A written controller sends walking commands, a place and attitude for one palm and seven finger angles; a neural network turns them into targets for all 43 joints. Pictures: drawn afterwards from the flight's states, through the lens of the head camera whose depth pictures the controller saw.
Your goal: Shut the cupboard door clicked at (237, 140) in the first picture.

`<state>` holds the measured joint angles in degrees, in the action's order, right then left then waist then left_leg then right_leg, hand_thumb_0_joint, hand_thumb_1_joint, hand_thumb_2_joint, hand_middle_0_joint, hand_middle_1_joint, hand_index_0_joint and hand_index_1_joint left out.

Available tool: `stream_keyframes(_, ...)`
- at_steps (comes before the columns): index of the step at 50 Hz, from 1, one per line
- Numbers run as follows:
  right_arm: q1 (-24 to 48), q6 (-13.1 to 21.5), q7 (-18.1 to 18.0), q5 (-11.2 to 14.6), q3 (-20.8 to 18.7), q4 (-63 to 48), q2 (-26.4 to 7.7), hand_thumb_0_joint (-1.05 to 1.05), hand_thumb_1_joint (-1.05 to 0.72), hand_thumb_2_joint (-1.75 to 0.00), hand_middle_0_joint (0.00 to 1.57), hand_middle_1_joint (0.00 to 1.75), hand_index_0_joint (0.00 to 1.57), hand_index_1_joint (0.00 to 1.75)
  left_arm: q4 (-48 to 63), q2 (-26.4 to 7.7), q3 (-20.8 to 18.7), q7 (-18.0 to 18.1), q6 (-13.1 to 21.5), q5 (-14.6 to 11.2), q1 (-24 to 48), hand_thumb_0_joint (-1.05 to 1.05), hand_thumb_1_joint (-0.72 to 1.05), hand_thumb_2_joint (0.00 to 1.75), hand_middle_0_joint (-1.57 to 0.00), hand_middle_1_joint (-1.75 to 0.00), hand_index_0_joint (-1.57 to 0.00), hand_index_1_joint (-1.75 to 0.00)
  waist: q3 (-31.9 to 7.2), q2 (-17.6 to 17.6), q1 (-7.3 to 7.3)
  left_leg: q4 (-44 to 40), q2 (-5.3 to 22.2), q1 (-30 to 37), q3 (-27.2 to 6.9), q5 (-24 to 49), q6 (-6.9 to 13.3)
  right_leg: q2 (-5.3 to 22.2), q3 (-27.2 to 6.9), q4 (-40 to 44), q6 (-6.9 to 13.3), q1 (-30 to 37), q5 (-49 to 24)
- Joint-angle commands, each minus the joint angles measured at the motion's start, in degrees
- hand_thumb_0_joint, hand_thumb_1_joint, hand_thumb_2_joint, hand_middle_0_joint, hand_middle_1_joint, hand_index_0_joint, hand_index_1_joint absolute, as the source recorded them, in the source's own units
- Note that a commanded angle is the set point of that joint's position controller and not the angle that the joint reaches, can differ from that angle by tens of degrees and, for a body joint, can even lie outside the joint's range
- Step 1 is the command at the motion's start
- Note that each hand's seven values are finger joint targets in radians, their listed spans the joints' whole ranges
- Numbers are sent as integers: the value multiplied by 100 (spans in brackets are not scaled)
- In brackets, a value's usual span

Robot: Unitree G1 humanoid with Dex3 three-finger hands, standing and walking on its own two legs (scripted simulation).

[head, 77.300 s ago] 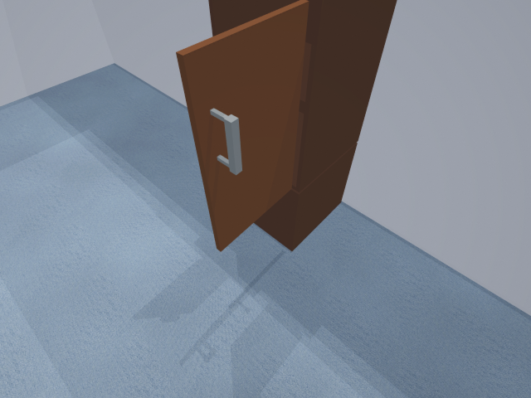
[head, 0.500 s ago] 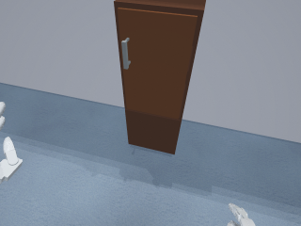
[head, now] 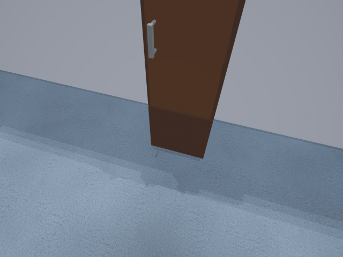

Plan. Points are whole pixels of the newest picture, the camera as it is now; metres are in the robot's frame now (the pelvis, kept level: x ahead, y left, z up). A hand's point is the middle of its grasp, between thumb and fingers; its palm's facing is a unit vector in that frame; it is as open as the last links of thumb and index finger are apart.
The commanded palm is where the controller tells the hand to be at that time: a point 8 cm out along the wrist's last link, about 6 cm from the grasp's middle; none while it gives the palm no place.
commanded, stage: let the arm hang, fingers relaxed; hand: left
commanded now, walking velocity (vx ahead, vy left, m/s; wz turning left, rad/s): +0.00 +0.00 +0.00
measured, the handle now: (152, 39) +0.89 +0.10 +0.07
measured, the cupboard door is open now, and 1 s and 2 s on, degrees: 0 0 0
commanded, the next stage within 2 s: look to check the result in 0.80 s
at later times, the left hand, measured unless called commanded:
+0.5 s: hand out of the picture -0.06 +0.18 -0.16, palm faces +0.02 -0.99 -0.17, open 7.4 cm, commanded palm none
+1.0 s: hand out of the picture -0.05 +0.18 -0.16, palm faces +0.01 -0.99 -0.17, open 7.4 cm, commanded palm none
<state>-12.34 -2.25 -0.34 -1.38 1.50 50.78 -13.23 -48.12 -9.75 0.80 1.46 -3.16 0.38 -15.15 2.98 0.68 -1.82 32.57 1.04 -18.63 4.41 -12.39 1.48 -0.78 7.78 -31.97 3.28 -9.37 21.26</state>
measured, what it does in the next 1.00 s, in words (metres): stands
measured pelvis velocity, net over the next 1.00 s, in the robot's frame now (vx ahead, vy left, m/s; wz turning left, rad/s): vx -0.01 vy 0.03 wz -0.03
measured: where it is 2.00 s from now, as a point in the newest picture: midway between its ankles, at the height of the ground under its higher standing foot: outside the picture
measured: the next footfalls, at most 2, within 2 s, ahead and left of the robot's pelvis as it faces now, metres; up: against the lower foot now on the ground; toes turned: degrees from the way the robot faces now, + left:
none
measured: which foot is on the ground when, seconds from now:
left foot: down 0.00-1.00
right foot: down 0.00-1.00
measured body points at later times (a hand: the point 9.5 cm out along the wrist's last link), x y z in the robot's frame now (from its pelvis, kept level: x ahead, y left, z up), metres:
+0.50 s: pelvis -0.01 +0.02 +0.01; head -0.02 +0.02 +0.46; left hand -0.06 +0.23 -0.15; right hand -0.04 -0.18 -0.16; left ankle +0.06 +0.10 -0.73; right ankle -0.04 -0.07 -0.73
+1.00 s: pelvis -0.01 +0.03 +0.01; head -0.01 +0.02 +0.46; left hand -0.05 +0.24 -0.15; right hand -0.05 -0.18 -0.15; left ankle +0.06 +0.10 -0.73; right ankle -0.04 -0.07 -0.73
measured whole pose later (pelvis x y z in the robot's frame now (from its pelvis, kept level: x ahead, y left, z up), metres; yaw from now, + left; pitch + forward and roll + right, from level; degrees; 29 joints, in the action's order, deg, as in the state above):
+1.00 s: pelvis -0.01 +0.03 +0.01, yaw -2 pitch -2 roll +0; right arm -19.4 -1.1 -2.2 -0.7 0.1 65.1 -6.7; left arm -66.6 -6.6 -0.3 2.2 0.2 0.8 -21.6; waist 1.1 -0.7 -0.8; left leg 22.3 -0.3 -13.8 6.8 -6.9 3.4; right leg 0.1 5.5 -23.5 1.4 -6.2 15.4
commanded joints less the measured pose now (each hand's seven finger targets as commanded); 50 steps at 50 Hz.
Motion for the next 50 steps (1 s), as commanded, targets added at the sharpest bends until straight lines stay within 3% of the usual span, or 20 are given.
stream_keyframes(1,-50,161,-110,-23,-187,150,-458,0,-90,-90,20,30,20,30,-302,-754,-315,12,308,30,-274,0,90,90,-20,-30,-20,-30,-320,-810,183,-890,579,577,-845,755,87,793,-1008,1353,77,23,-834)
stream_keyframes(3,-206,162,-129,0,-173,421,-365,0,-90,-90,20,30,20,30,-677,-747,-276,2,321,5,-355,0,90,90,-20,-30,-20,-30,-301,-910,173,-1016,564,629,-836,573,80,797,-1019,1465,114,85,-814)
stream_keyframes(6,-475,172,-165,30,-193,747,-306,0,-90,-90,20,30,20,30,-1107,-653,-228,10,353,0,-477,0,90,90,-20,-30,-20,-30,-269,-445,137,-1086,609,833,-806,652,87,790,-964,1600,112,64,-874)
stream_keyframes(16,-917,141,-202,50,-183,1292,-24,0,-90,-90,20,30,20,30,-1780,-342,-146,65,330,1,-981,0,90,90,-20,-30,-20,-30,401,66,124,-1439,573,794,-727,16,115,731,-917,1733,69,-412,-268)
stream_keyframes(33,-1099,172,-214,26,-228,1335,223,0,-90,-90,20,30,20,30,-1767,-36,-193,100,338,41,-1236,0,90,90,-20,-30,-20,-30,580,-170,139,-1677,524,512,-806,-470,124,628,-901,1509,13,-661,-207)
stream_keyframes(50,-1082,200,-211,55,-237,1318,90,0,-90,-90,20,30,20,30,-1768,-172,-201,97,369,36,-1162,0,90,90,-20,-30,-20,-30,396,-58,130,-1649,565,742,-786,-144,136,645,-917,1528,1,-528,-453)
